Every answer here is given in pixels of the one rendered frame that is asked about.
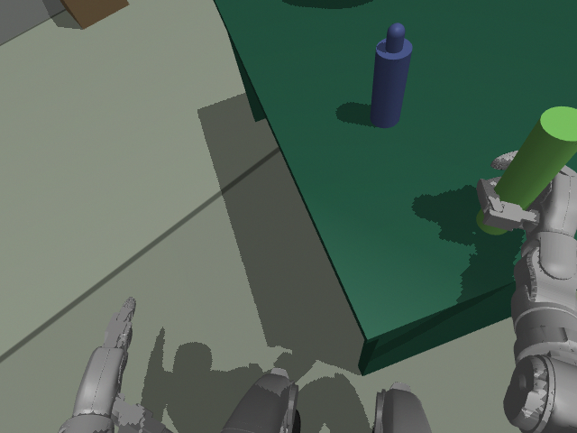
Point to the left robot arm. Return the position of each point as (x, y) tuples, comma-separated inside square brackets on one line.
[(88, 423)]

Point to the right robot arm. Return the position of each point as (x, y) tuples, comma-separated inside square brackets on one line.
[(542, 395)]

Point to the desk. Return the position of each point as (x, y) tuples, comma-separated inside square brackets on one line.
[(395, 208)]

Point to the left robot hand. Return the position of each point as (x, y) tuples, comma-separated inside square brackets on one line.
[(100, 387)]

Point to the right robot hand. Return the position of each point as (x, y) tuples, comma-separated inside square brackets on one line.
[(554, 210)]

